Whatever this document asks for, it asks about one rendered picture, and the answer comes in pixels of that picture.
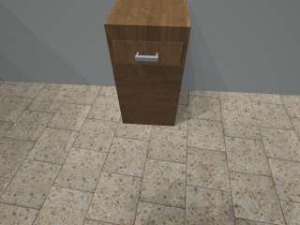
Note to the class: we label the drawer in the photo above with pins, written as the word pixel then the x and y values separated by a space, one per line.
pixel 169 53

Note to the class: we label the handle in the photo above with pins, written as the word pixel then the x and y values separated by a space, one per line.
pixel 146 58

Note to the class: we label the cabinet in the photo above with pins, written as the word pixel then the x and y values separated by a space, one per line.
pixel 148 94

